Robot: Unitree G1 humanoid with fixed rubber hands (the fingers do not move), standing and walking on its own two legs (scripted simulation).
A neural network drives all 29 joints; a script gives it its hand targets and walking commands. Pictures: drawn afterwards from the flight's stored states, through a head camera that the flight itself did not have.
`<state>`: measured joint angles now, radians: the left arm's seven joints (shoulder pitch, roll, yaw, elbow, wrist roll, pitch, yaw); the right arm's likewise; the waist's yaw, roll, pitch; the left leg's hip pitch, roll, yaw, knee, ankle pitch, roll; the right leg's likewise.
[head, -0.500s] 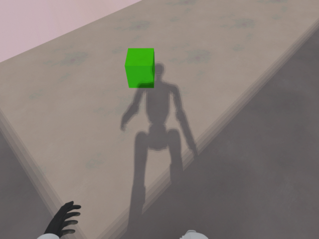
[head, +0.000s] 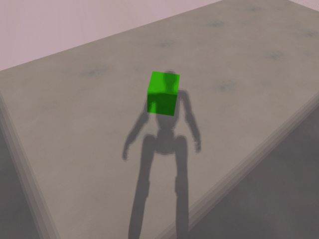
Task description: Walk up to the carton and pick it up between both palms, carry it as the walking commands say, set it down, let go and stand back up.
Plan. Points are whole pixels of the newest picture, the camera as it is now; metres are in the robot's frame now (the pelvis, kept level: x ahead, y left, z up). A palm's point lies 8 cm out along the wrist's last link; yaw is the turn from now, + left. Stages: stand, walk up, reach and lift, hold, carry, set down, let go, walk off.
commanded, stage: walk up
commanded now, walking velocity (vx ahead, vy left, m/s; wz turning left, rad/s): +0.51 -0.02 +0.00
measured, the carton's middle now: (163, 93) +1.24 -0.02 -0.64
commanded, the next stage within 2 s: none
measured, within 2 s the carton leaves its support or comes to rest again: neither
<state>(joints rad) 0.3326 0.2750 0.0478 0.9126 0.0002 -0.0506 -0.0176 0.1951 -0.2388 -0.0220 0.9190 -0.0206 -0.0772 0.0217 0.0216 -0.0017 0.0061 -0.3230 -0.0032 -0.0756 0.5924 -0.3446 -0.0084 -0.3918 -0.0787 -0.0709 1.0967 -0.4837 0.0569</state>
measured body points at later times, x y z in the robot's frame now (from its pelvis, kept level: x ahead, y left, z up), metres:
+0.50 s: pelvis +0.20 -0.01 +0.01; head +0.24 -0.03 +0.46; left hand +0.22 +0.27 -0.11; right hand +0.33 -0.25 -0.13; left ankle +0.17 +0.17 -0.67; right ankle +0.13 -0.12 -0.73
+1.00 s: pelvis +0.42 -0.02 -0.01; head +0.47 -0.03 +0.44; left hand +0.57 +0.24 -0.12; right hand +0.35 -0.27 -0.15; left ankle +0.27 +0.15 -0.70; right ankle +0.48 -0.13 -0.73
